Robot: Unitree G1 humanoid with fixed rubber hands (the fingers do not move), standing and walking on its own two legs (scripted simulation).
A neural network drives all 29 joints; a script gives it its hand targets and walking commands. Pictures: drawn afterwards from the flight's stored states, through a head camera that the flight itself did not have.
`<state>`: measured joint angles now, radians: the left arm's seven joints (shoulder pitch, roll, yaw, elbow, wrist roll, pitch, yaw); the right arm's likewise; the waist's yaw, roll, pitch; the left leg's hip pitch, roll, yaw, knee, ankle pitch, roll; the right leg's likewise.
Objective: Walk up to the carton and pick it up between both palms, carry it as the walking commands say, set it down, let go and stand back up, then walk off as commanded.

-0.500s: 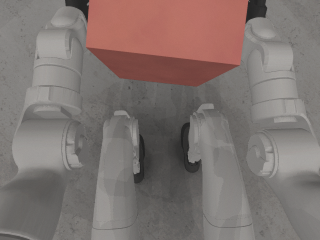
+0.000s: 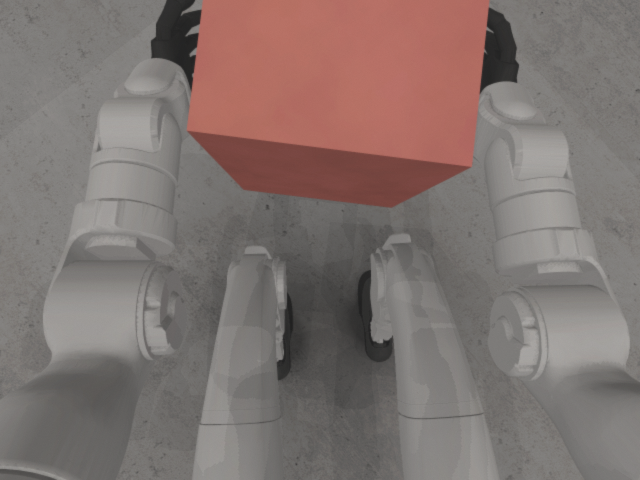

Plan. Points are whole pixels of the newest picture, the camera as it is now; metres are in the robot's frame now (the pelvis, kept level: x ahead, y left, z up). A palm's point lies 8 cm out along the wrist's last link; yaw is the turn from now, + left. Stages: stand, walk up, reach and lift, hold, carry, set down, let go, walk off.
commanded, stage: reach and lift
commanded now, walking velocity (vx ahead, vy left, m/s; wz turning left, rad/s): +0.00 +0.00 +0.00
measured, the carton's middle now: (330, 111) +0.50 -0.01 -0.10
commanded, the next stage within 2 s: none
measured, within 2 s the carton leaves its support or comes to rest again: neither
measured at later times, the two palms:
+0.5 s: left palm (137, 44) +0.50 +0.15 +0.06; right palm (533, 64) +0.47 -0.17 +0.04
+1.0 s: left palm out of the picture +0.49 +0.15 +0.18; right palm out of the picture +0.46 -0.17 +0.16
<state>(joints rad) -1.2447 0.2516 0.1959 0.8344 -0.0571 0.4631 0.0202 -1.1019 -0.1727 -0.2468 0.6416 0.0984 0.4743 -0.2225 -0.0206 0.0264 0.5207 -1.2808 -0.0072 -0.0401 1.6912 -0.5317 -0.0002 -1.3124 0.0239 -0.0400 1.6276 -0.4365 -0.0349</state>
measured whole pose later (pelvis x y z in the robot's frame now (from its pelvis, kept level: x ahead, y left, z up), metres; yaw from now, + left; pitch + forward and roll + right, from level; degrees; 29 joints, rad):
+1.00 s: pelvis +0.10 -0.01 +0.15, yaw +2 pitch +10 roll -1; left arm -0.76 0.02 0.35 0.82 0.20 0.47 -0.05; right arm -0.62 0.05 -0.42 0.66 -0.15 0.46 -0.09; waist -0.02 0.03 -0.06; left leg -0.81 -0.01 -0.06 1.07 -0.44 0.00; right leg -0.83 0.02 -0.04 1.03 -0.38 -0.03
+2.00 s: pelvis +0.13 -0.01 +0.21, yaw +3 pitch -6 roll +0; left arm -0.46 -0.02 0.26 0.61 0.19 0.67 -0.09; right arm -0.40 0.13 -0.42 0.44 -0.15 0.73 -0.11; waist -0.02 0.00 -0.07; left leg -0.21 -0.01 -0.07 0.64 -0.32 0.00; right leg -0.23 0.02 -0.04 0.62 -0.28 -0.03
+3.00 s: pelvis +0.13 -0.02 +0.21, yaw +3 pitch -7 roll +1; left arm -0.40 -0.02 0.23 0.45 0.19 0.74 -0.10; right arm -0.33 0.13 -0.33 0.34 -0.15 0.75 -0.08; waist -0.01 -0.01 -0.04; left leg -0.16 -0.01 -0.07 0.58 -0.30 -0.01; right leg -0.20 0.02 -0.03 0.60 -0.28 -0.03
